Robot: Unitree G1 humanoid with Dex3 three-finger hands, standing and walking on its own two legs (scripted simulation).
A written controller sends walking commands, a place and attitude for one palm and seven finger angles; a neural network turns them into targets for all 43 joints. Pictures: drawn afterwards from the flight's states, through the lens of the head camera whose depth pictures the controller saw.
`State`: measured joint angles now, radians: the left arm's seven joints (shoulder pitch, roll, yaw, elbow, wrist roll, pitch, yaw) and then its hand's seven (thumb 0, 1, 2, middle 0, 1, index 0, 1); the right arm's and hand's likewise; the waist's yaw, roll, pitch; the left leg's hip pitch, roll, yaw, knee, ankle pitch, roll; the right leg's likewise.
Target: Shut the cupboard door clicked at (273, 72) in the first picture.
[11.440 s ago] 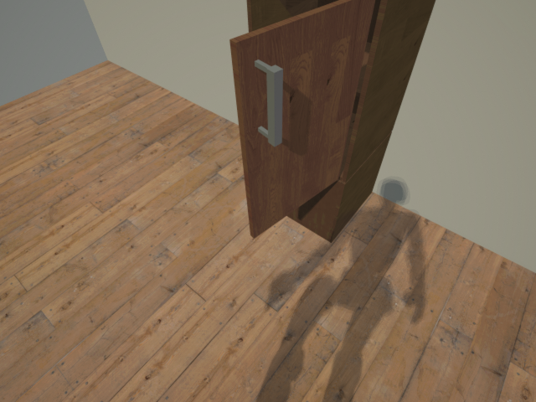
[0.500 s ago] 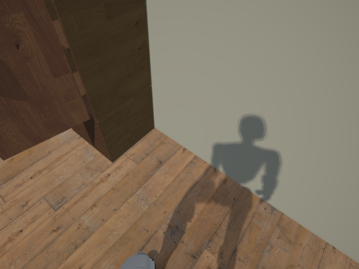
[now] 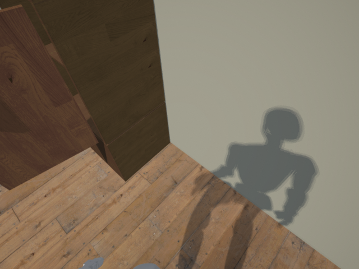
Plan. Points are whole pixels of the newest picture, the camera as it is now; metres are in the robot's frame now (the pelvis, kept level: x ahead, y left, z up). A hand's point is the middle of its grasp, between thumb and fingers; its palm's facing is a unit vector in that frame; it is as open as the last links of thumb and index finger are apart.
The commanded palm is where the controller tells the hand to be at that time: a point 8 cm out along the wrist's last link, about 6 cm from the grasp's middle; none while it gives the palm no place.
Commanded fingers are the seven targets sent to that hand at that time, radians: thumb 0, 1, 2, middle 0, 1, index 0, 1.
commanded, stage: turn to face it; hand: left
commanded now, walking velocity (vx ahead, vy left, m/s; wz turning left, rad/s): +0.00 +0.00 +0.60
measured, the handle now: out of the picture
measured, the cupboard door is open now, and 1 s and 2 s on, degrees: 79 79 79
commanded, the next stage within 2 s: take the last steps up to it in 1.02 s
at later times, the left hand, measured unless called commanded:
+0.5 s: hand out of the picture +0.06 +0.28 -0.17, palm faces +0.32 -0.92 -0.22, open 7.4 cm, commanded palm none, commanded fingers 0.00 0.90 0.90 -0.20 -0.30 -0.20 -0.30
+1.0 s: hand out of the picture +0.08 +0.21 -0.14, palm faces +0.47 -0.84 -0.27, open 7.4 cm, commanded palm none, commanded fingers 0.00 0.90 0.90 -0.20 -0.30 -0.20 -0.30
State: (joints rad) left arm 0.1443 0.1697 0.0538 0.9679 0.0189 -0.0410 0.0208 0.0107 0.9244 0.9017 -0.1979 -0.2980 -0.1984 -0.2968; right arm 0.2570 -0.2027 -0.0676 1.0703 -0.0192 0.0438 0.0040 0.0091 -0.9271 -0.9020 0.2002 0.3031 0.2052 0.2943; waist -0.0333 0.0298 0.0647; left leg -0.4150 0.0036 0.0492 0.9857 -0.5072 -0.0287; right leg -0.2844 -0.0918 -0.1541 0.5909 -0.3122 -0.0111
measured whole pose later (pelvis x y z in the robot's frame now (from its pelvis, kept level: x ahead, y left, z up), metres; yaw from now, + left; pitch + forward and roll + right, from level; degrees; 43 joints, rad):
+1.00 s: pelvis +0.08 +0.00 +0.01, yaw +30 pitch +0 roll +1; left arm 0.14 0.16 0.04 0.91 0.01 0.01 0.03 0.01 0.91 0.90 -0.20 -0.30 -0.20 -0.30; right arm 0.22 -0.23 -0.09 0.99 -0.02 0.07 0.01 0.01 -0.91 -0.90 0.20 0.30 0.21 0.29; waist -0.04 0.05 0.09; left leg -0.48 -0.07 -0.05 0.96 -0.44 -0.03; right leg -0.22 -0.02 -0.04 0.51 -0.30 -0.02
